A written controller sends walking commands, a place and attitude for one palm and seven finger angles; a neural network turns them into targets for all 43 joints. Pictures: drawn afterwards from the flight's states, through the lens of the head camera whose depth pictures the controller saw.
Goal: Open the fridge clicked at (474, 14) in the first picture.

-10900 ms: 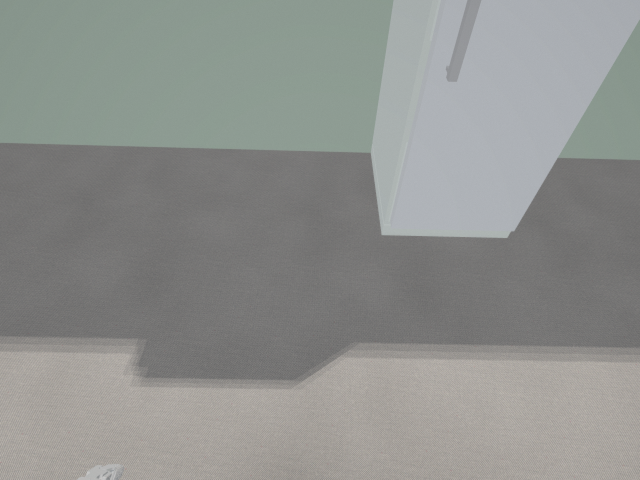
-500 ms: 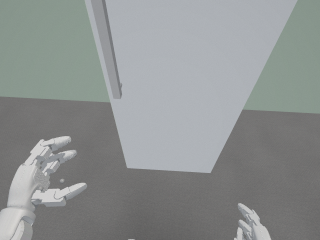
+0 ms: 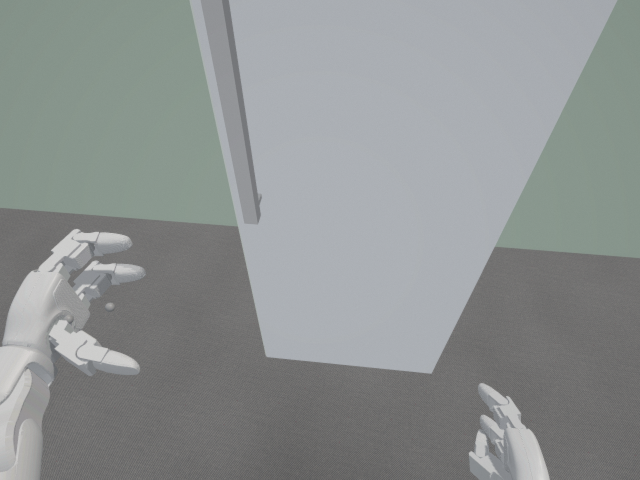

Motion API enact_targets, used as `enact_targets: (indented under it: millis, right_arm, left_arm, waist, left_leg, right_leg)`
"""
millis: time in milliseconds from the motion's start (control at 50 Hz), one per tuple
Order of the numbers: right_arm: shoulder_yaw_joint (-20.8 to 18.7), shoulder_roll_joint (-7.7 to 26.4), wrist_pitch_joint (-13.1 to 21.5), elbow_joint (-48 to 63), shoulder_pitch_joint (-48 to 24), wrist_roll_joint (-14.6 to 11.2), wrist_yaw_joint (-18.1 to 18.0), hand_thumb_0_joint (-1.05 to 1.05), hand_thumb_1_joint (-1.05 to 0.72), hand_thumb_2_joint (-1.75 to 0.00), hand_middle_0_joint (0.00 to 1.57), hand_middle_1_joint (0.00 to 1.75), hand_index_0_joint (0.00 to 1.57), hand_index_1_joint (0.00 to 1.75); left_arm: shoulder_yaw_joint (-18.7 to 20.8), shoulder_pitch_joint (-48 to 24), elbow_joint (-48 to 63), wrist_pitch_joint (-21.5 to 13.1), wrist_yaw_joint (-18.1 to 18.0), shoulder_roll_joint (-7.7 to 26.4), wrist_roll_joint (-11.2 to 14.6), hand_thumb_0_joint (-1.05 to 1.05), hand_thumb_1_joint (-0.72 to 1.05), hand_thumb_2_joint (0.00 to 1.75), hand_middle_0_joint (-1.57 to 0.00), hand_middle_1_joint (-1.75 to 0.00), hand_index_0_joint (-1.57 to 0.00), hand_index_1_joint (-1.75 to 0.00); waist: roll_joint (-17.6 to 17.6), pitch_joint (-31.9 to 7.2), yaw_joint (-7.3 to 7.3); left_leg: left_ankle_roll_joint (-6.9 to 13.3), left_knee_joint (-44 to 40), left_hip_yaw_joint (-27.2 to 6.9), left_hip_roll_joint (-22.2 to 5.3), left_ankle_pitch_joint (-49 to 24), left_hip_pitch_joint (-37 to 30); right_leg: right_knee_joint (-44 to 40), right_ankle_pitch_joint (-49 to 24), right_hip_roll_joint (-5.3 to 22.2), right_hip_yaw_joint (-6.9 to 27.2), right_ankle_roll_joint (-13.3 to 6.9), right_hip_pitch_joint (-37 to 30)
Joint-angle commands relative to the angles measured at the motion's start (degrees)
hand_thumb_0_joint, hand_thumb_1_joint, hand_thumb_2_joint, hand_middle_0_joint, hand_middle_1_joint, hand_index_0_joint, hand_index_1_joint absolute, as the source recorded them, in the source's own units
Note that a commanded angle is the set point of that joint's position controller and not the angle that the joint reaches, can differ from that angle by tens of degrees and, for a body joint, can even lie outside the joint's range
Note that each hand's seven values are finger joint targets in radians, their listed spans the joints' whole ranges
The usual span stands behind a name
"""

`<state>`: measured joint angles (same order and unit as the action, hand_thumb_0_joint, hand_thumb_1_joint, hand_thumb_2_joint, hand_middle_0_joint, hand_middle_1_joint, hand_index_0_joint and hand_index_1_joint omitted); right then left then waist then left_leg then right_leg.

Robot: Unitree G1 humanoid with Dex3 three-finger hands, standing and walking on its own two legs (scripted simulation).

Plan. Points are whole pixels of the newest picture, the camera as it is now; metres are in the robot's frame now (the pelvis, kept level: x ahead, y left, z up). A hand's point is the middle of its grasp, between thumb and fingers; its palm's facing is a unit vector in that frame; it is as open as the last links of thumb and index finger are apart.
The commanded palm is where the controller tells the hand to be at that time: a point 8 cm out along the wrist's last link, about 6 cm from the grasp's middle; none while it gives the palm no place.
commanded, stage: raise the hand to about handle height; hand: left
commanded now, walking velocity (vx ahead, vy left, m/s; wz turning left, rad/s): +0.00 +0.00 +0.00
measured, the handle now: (241, 121) +0.55 +0.18 +0.18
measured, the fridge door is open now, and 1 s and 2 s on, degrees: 0 0 0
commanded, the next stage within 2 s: move the hooked fingers beside the handle in 0.72 s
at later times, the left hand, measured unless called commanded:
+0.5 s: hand (109, 273) +0.28 +0.26 +0.15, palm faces +0.05 -1.00 -0.04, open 14.0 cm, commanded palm +0.24 +0.30 +0.16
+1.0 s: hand (108, 270) +0.28 +0.26 +0.15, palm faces +0.07 -1.00 -0.03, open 14.0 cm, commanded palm +0.27 +0.30 +0.15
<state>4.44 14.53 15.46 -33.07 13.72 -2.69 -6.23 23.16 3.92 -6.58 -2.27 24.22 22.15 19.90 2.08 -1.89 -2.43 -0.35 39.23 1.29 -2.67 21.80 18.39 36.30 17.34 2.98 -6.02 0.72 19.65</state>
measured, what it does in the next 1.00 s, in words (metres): stands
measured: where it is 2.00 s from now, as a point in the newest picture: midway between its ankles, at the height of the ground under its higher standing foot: outside the picture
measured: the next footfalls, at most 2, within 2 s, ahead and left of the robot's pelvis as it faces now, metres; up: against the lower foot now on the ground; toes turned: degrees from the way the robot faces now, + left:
none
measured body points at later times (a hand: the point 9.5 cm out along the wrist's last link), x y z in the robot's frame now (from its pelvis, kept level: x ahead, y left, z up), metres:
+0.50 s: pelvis +0.00 -0.01 +0.01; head -0.01 -0.03 +0.46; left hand +0.27 +0.31 +0.16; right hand +0.17 -0.25 -0.06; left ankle -0.01 +0.12 -0.72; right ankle +0.02 -0.13 -0.72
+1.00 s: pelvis -0.01 -0.01 +0.01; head -0.02 -0.03 +0.46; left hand +0.27 +0.32 +0.16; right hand +0.16 -0.24 -0.06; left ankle -0.01 +0.12 -0.72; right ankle +0.02 -0.13 -0.72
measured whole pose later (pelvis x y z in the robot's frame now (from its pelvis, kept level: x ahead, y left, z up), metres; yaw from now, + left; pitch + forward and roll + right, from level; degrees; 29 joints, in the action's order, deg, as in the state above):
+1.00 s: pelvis -0.01 -0.01 +0.01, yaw +0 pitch -2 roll +0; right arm 4.6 15.5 14.0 -35.1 14.4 -3.5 -7.9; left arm 25.0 -9.3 -18.7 1.1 26.0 24.6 18.3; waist 2.4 0.2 -2.6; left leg -1.2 31.9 1.5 -2.8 17.2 12.8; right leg 30.6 13.8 2.4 -6.0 -0.2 14.9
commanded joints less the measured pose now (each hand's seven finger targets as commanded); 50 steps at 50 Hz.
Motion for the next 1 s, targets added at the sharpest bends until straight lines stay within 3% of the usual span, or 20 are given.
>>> enact_targets:
  millis: [0,80,160,200,260,300,340,420,500,540,600,640,740,780,800,860,920,980]
  right_arm:
    - [-3.31,7.62,3.24,8.17,-4.09,-0.55,-0.91,0.00,-0.90,-0.90,0.20,0.30,0.20,0.30]
    - [-3.08,7.86,2.86,7.44,-4.12,-0.64,-1.17,0.00,-0.90,-0.90,0.20,0.30,0.20,0.30]
    - [-2.97,7.82,2.45,7.43,-4.64,-1.01,-1.43,0.00,-0.90,-0.90,0.20,0.30,0.20,0.30]
    - [-2.88,7.89,2.23,7.54,-4.66,-1.03,-1.34,0.00,-0.90,-0.90,0.20,0.30,0.20,0.30]
    - [-3.18,8.07,1.99,7.74,-4.36,-1.18,-1.00,0.00,-0.90,-0.90,0.20,0.30,0.20,0.30]
    - [-3.32,8.23,1.82,8.01,-4.56,-1.17,-0.56,0.00,-0.90,-0.90,0.20,0.30,0.20,0.30]
    - [-3.54,8.32,1.77,8.42,-4.68,-1.06,-0.36,0.00,-0.90,-0.90,0.20,0.30,0.20,0.30]
    - [-3.57,7.87,1.90,8.54,-4.78,-0.82,-0.55,0.00,-0.90,-0.90,0.20,0.30,0.20,0.30]
    - [-3.48,7.81,2.17,8.10,-4.65,-0.76,-0.93,0.00,-0.90,-0.90,0.20,0.30,0.20,0.30]
    - [-3.35,7.73,2.17,7.90,-4.66,-0.92,-1.23,0.00,-0.90,-0.90,0.20,0.30,0.20,0.30]
    - [-3.40,7.92,2.18,7.71,-4.72,-1.01,-1.48,0.00,-0.90,-0.90,0.20,0.30,0.20,0.30]
    - [-3.32,7.91,2.19,7.82,-4.95,-1.11,-1.55,0.00,-0.90,-0.90,0.20,0.30,0.20,0.30]
    - [-3.21,7.76,2.50,7.88,-5.02,-0.93,-1.44,0.00,-0.90,-0.90,0.20,0.30,0.20,0.30]
    - [-3.28,7.88,2.62,7.82,-5.01,-0.93,-1.32,0.00,-0.90,-0.90,0.20,0.30,0.20,0.30]
    - [-3.28,7.93,2.63,7.84,-4.94,-0.89,-1.34,0.00,-0.90,-0.90,0.20,0.30,0.20,0.30]
    - [-3.31,8.17,2.28,6.96,-4.28,-1.06,-1.79,0.00,-0.90,-0.90,0.20,0.30,0.20,0.30]
    - [-3.05,8.04,2.12,6.62,-4.38,-1.20,-2.20,0.00,-0.90,-0.90,0.20,0.30,0.20,0.30]
    - [-3.14,8.64,1.89,5.80,-3.50,-1.08,-2.62,0.00,-0.90,-0.90,0.20,0.30,0.20,0.30]
  left_arm:
    - [6.97,-16.67,12.72,-2.80,0.40,15.24,0.99,0.00,-0.50,0.30,-0.30,-1.20,-0.30,-1.20]
    - [8.08,-18.39,8.45,-1.49,1.37,16.64,1.15,0.00,-0.50,0.30,-0.30,-1.20,-0.30,-1.20]
    - [8.16,-23.14,7.12,-0.04,2.32,17.84,0.80,0.00,-0.50,0.30,-0.30,-1.20,-0.30,-1.20]
    - [8.86,-25.06,6.32,0.75,2.62,19.32,0.86,0.00,-0.50,0.30,-0.30,-1.20,-0.30,-1.20]
    - [7.67,-21.00,2.49,1.67,3.43,16.69,1.22,0.00,-0.50,0.30,-0.30,-1.20,-0.30,-1.20]
    - [8.07,-20.54,2.92,1.90,3.96,17.20,1.51,0.00,-0.50,0.30,-0.30,-1.20,-0.30,-1.20]
    - [9.17,-20.79,4.08,1.67,3.75,18.09,1.56,0.00,-0.50,0.30,-0.30,-1.20,-0.30,-1.20]
    - [10.07,-23.05,7.53,0.24,2.20,18.99,1.23,0.00,-0.50,0.30,-0.30,-1.20,-0.30,-1.20]
    - [10.39,-23.51,8.04,-0.78,1.11,19.41,0.68,0.00,-0.50,0.30,-0.30,-1.20,-0.30,-1.20]
    - [8.95,-23.70,6.83,-0.43,1.25,17.97,0.39,0.00,-0.50,0.30,-0.30,-1.20,-0.30,-1.20]
    - [8.58,-23.70,5.40,0.08,1.64,17.91,0.53,0.00,-0.50,0.30,-0.30,-1.20,-0.30,-1.20]
    - [7.91,-23.72,5.34,0.36,2.07,17.24,0.56,0.00,-0.50,0.30,-0.30,-1.20,-0.30,-1.20]
    - [8.47,-23.44,5.98,0.06,2.18,17.67,0.82,0.00,-0.50,0.30,-0.30,-1.20,-0.30,-1.20]
    - [8.60,-23.19,6.21,-0.32,1.99,17.72,0.97,0.00,-0.50,0.30,-0.30,-1.20,-0.30,-1.20]
    - [8.81,-23.50,6.41,-0.27,2.01,18.09,0.84,0.00,-0.50,0.30,-0.30,-1.20,-0.30,-1.20]
    - [8.05,-27.36,2.60,-0.08,2.03,18.19,0.40,0.00,-0.50,0.30,-0.30,-1.20,-0.30,-1.20]
    - [4.43,-34.05,1.35,-0.41,1.92,16.46,-0.40,0.00,-0.50,0.30,-0.30,-1.20,-0.30,-1.20]
    - [5.27,-37.21,-3.92,-0.98,1.42,18.85,-1.04,0.00,-0.50,0.30,-0.30,-1.20,-0.30,-1.20]
  waist:
    - [4.21,-9.67,0.08]
    - [1.52,-8.29,-0.14]
    - [4.02,-8.23,0.08]
    - [2.89,-8.55,-0.05]
    - [0.32,-7.55,-0.21]
    - [-0.05,-8.47,-0.58]
    - [-0.35,-9.25,-0.80]
    - [2.26,-9.69,-0.64]
    - [2.68,-8.96,-0.60]
    - [3.81,-7.21,-0.28]
    - [1.09,-6.55,0.07]
    - [2.50,-6.73,0.05]
    - [2.53,-7.79,-0.15]
    - [0.92,-7.45,-0.39]
    - [2.05,-8.24,-0.39]
    - [0.91,-6.25,0.70]
    - [3.75,-5.95,1.75]
    - [-0.54,-5.94,2.04]
  left_leg:
    - [1.00,-8.92,-1.43,2.54,-16.63,-3.87]
    - [1.16,-10.04,-1.39,2.50,-16.89,-4.21]
    - [1.20,-11.25,-1.14,2.78,-16.77,-5.78]
    - [1.31,-11.90,-1.17,2.78,-16.46,-5.97]
    - [1.39,-12.07,-0.95,2.84,-16.24,-5.48]
    - [1.47,-11.74,-0.42,2.88,-17.14,-5.35]
    - [1.54,-11.62,-0.35,2.96,-17.11,-5.34]
    - [1.53,-12.04,-0.05,2.92,-16.44,-6.51]
    - [1.55,-12.67,0.11,2.95,-15.73,-6.48]
    - [1.42,-13.16,0.03,2.95,-14.12,-6.32]
    - [1.62,-13.33,-0.04,2.86,-12.19,-5.80]
    - [1.51,-13.28,-0.03,2.91,-11.95,-5.87]
    - [1.49,-12.98,-0.11,2.95,-13.03,-6.19]
    - [1.50,-13.07,-0.24,2.78,-13.77,-6.13]
    - [1.50,-13.21,-0.34,2.91,-13.95,-6.35]
    - [1.50,-13.25,-0.40,2.90,-12.51,-5.64]
    - [1.33,-13.36,-0.50,2.94,-10.21,-5.97]
    - [1.51,-13.02,-0.83,2.72,-8.58,-4.71]
  right_leg:
    - [-5.46,-13.69,-3.23,1.54,-1.80,-7.83]
    - [-6.90,-14.34,-3.33,1.68,-1.76,-9.12]
    - [-8.06,-14.48,-2.96,1.79,-1.74,-9.13]
    - [-8.75,-14.22,-2.92,1.95,-1.69,-10.09]
    - [-8.79,-14.30,-2.87,1.80,-1.57,-9.63]
    - [-8.67,-15.72,-2.64,2.29,-1.48,-10.68]
    - [-8.64,-15.67,-2.57,2.60,-1.40,-10.90]
    - [-9.10,-14.34,-2.71,2.80,-1.50,-10.84]
    - [-9.63,-13.69,-2.73,2.86,-1.43,-11.18]
    - [-10.07,-11.94,-2.76,2.74,-1.47,-10.01]
    - [-10.96,-9.39,-2.68,3.23,-1.19,-9.77]
    - [-10.85,-9.04,-2.65,3.23,-1.24,-9.70]
    - [-10.52,-10.66,-2.74,3.23,-1.28,-10.21]
    - [-10.43,-11.25,-2.97,3.02,-1.34,-10.56]
    - [-10.16,-11.71,-2.88,2.91,-1.39,-10.72]
    - [-10.64,-10.37,-2.92,2.94,-1.21,-8.90]
    - [-11.07,-7.57,-2.71,3.30,-1.31,-7.24]
    - [-11.46,-4.77,-2.71,3.65,-1.25,-6.86]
